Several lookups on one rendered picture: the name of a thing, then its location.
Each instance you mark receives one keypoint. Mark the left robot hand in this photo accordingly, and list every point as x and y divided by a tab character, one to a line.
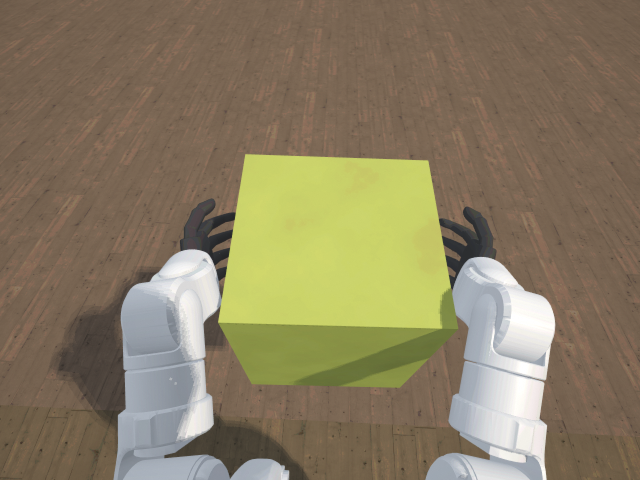
196	233

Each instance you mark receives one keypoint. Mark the right robot forearm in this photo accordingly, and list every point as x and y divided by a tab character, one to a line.
509	337

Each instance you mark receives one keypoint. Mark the robot right upper arm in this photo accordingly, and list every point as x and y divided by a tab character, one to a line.
456	466

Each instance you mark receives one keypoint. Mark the robot left upper arm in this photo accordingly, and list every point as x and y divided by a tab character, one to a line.
197	467

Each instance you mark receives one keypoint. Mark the right robot hand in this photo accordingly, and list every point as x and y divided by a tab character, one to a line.
479	244

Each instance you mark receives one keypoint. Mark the carton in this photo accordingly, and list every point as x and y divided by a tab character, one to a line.
337	274

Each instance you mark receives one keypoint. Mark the robot left thigh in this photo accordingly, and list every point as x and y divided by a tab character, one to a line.
261	469

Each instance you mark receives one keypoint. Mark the left robot forearm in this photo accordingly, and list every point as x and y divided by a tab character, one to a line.
163	349

